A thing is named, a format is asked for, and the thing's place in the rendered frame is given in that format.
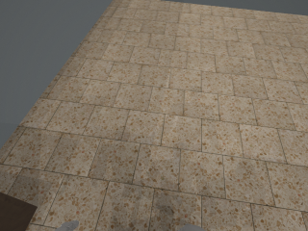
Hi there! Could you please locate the cabinet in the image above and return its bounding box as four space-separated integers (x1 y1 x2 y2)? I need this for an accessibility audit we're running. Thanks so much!
0 192 38 231

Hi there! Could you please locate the left robot hand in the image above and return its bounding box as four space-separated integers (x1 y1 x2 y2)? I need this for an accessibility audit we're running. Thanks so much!
55 220 79 231

